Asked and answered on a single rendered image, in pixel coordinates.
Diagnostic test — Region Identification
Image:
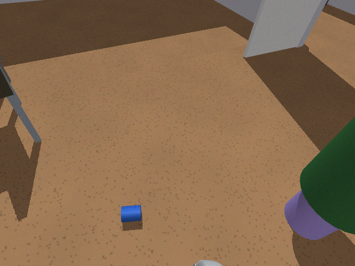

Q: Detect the potted plant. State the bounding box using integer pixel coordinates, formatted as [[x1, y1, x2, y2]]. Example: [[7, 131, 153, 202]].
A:
[[284, 117, 355, 240]]

